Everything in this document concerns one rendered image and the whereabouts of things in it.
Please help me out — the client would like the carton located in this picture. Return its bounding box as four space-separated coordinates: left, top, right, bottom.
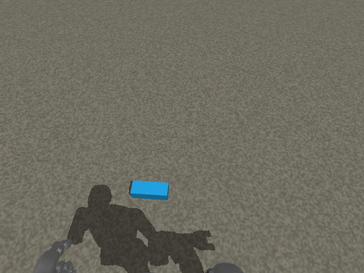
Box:
130 180 169 200

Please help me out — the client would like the left robot hand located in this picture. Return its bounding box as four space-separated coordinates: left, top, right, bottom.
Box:
33 239 77 273

